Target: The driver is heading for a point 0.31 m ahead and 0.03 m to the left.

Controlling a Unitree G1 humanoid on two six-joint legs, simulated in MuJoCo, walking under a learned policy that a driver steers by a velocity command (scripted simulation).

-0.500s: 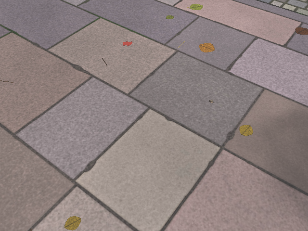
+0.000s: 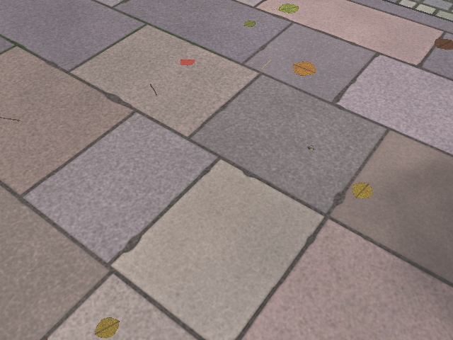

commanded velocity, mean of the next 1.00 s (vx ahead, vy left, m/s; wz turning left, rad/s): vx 0.14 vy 0.00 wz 0.00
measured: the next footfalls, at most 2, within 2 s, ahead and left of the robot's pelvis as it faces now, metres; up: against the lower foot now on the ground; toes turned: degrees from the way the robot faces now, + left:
left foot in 1.10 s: +0.35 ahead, +0.07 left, +0.00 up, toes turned +2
right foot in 1.38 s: +0.28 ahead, -0.16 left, +0.00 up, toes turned -1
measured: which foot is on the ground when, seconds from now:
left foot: down 0.00-0.70, up 0.72-1.00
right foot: down 0.00-1.00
